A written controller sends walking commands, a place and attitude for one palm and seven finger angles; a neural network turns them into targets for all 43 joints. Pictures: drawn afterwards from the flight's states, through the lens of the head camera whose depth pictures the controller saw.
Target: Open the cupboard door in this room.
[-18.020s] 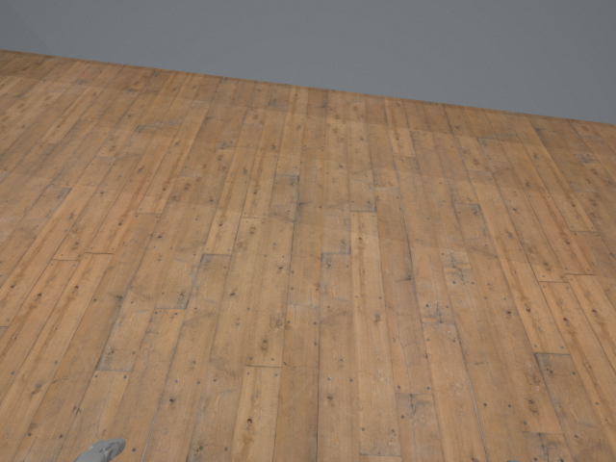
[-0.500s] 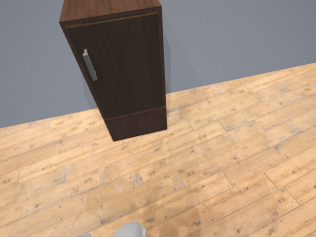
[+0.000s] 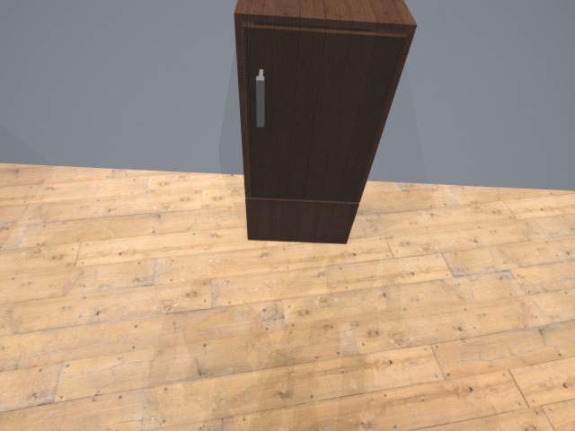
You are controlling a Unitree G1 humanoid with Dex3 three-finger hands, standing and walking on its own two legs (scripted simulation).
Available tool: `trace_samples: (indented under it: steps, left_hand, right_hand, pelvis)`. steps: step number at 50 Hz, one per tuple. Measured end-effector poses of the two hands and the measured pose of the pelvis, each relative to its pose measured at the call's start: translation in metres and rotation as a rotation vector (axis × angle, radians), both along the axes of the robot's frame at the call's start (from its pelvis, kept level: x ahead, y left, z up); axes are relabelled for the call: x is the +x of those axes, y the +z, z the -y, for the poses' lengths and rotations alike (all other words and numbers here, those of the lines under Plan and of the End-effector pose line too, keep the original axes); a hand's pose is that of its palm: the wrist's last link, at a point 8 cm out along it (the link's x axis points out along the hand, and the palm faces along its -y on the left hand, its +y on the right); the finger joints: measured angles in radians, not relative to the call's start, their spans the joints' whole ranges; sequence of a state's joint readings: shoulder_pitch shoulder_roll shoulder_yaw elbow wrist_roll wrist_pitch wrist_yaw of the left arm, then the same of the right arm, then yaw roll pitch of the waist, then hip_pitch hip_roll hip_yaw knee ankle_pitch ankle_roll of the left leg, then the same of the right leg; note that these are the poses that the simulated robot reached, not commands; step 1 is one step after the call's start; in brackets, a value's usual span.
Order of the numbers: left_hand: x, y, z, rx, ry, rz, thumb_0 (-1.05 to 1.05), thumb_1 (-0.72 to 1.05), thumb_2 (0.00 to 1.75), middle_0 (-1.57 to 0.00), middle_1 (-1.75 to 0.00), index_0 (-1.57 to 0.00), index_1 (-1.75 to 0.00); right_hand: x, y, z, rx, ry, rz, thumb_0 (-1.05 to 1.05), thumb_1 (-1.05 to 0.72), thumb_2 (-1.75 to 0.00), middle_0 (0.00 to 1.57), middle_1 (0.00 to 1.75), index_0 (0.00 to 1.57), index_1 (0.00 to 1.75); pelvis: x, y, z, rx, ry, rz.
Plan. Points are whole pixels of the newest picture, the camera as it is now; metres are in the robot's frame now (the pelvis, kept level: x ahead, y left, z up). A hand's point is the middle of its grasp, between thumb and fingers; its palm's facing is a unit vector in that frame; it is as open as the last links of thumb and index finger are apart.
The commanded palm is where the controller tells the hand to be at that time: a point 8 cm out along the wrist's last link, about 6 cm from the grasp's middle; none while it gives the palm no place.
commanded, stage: take the last steps up to it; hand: left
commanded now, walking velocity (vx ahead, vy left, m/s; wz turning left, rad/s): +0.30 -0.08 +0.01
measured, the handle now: (260, 98) +0.89 +0.15 -0.05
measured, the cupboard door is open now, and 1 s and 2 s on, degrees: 0 0 0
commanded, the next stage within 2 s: come to a stop and stand still in 1.00 s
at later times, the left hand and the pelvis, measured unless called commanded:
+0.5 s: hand out of the picture +0.04 +0.11 -0.16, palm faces +0.10 -0.98 -0.18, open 7.3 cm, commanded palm none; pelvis +0.10 -0.05 +0.00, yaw +2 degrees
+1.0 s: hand (209, 310) +0.34 +0.18 -0.17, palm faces +0.06 -0.98 -0.19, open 7.3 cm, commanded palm none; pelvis +0.27 -0.01 +0.00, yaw +1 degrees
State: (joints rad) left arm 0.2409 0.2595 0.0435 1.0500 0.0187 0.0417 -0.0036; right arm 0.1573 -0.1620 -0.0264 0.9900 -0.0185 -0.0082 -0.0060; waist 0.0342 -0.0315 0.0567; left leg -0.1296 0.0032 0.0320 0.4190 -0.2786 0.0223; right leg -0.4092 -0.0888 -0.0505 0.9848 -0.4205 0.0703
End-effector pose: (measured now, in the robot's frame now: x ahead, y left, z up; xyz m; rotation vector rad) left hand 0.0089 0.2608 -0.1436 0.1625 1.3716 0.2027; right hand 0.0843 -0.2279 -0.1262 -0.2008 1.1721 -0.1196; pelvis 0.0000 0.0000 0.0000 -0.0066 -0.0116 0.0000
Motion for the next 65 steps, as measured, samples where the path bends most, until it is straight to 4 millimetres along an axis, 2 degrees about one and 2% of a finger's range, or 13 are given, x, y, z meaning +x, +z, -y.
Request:
trace_samples:
  steps: [10,13,15,24,29,34,38,42,48,54,59,63,65]
  left_hand:
    - [0.068,0.003,0.056,-0.013,-0.076,0.126,0.0,0.91,0.9,-0.2,-0.29,-0.2,-0.3]
    - [0.071,0.005,0.073,-0.018,-0.037,0.158,0.0,0.91,0.9,-0.2,-0.29,-0.2,-0.3]
    - [0.064,0.008,0.078,-0.008,-0.003,0.136,0.0,0.93,0.9,-0.2,-0.3,-0.2,-0.3]
    - [0.024,0.01,0.103,-0.057,0.065,-0.09,0.0,0.92,0.9,-0.2,-0.29,-0.2,-0.3]
    - [0.02,0.004,0.109,-0.103,0.122,-0.179,0.0,0.91,0.9,-0.2,-0.3,-0.2,-0.3]
    - [0.036,-0.013,0.099,-0.144,0.16,-0.252,0.0,0.91,0.9,-0.2,-0.3,-0.2,-0.3]
    - [0.082,-0.022,0.077,-0.144,0.119,-0.249,0.0,0.91,0.9,-0.2,-0.3,-0.2,-0.3]
    - [0.163,-0.015,0.052,-0.107,0.058,-0.116,0.0,0.91,0.9,-0.2,-0.29,-0.2,-0.3]
    - [0.287,0.001,0.034,-0.046,0.001,0.106,0.0,0.92,0.9,-0.2,-0.29,-0.19,-0.3]
    - [0.379,0.012,0.048,-0.008,-0.074,0.192,0.0,0.92,0.9,-0.19,-0.29,-0.19,-0.3]
    - [0.425,0.006,0.078,0.014,-0.108,0.221,0.0,0.92,0.9,-0.19,-0.29,-0.19,-0.3]
    - [0.428,0.007,0.1,-0.002,-0.087,0.182,0.0,0.91,0.9,-0.2,-0.29,-0.2,-0.3]
    - [0.427,0.01,0.1,0.01,-0.049,0.177,-0.01,0.93,0.9,-0.2,-0.3,-0.2,-0.3]
  right_hand:
    - [-0.065,-0.037,0.044,0.033,-0.117,-0.187,0.0,-0.91,-0.9,0.2,0.3,0.21,0.3]
    - [-0.073,-0.039,0.055,0.039,-0.109,-0.271,0.0,-0.91,-0.9,0.2,0.29,0.2,0.3]
    - [-0.065,-0.034,0.061,0.043,-0.106,-0.286,0.0,-0.91,-0.9,0.2,0.29,0.2,0.3]
    - [0.021,-0.022,0.061,0.054,-0.074,-0.196,0.01,-0.91,-0.9,0.2,0.29,0.2,0.3]
    - [0.095,-0.021,0.039,0.061,-0.013,-0.131,0.01,-0.91,-0.9,0.2,0.29,0.2,0.3]
    - [0.181,-0.024,0.009,0.045,0.05,-0.02,0.0,-0.91,-0.9,0.2,0.29,0.2,0.3]
    - [0.215,-0.022,-0.006,0.038,0.028,0.055,0.0,-0.91,-0.9,0.2,0.29,0.2,0.3]
    - [0.219,-0.01,-0.001,0.012,-0.049,0.052,-0.02,-0.94,-0.9,0.2,0.3,0.21,0.3]
    - [0.207,-0.008,0.016,-0.004,-0.076,-0.078,-0.02,-0.94,-0.9,0.2,0.29,0.2,0.3]
    - [0.194,-0.022,0.029,0.042,-0.136,-0.228,-0.01,-0.92,-0.9,0.2,0.29,0.2,0.3]
    - [0.203,-0.045,0.046,0.082,-0.163,-0.326,0.0,-0.91,-0.9,0.2,0.29,0.2,0.3]
    - [0.233,-0.043,0.056,0.075,-0.147,-0.33,0.0,-0.91,-0.9,0.2,0.29,0.2,0.3]
    - [0.253,-0.041,0.06,0.07,-0.123,-0.311,0.0,-0.91,-0.9,0.2,0.29,0.2,0.3]
  pelvis:
    - [0.027,-0.013,0.033,0.025,0.0,0.017]
    - [0.038,-0.012,0.043,0.017,0.02,0.023]
    - [0.046,-0.007,0.049,0.022,0.019,0.021]
    - [0.094,0.002,0.052,0.016,0.034,0.007]
    - [0.127,-0.002,0.041,0.004,0.044,0.001]
    - [0.17,-0.017,0.02,-0.008,0.043,-0.002]
    - [0.196,-0.02,0.007,0.004,0.015,0.01]
    - [0.221,-0.008,0.002,0.009,0.011,0.008]
    - [0.261,0.0,0.009,0.021,0.015,-0.004]
    - [0.304,-0.004,0.031,0.035,0.015,-0.006]
    - [0.341,-0.018,0.055,0.025,0.016,0.003]
    - [0.354,-0.012,0.063,0.031,0.028,0.008]
    - [0.356,-0.009,0.064,0.038,0.034,0.008]
